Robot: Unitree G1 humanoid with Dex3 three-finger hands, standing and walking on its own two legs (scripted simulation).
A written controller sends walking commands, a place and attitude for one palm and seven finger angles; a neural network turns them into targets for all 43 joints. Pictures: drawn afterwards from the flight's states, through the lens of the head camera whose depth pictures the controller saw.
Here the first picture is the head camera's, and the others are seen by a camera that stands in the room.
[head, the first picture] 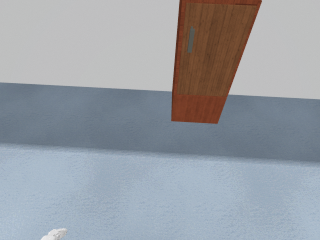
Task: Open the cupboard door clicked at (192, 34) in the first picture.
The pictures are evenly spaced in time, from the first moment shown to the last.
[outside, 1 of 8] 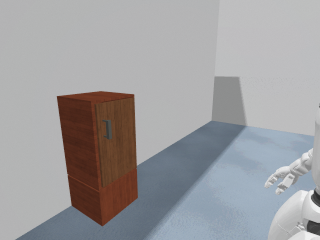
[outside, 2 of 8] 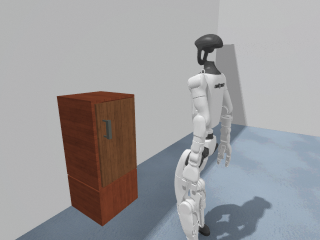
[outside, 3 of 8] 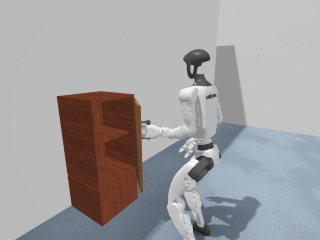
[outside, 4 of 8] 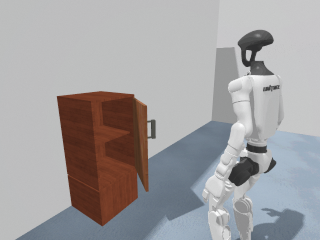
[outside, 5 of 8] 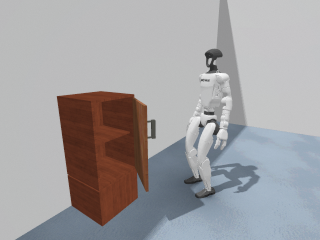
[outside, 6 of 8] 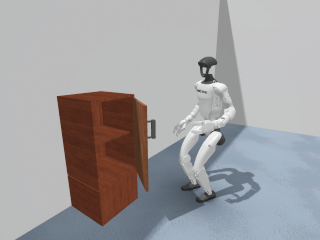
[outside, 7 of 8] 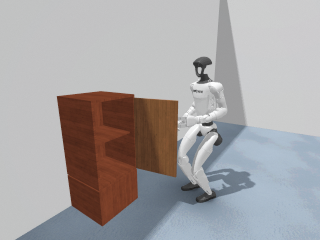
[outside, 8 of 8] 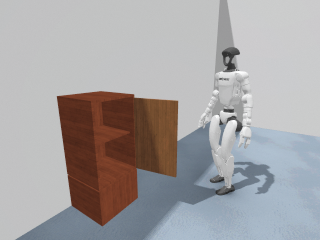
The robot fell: no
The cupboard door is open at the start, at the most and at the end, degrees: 0 101 100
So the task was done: yes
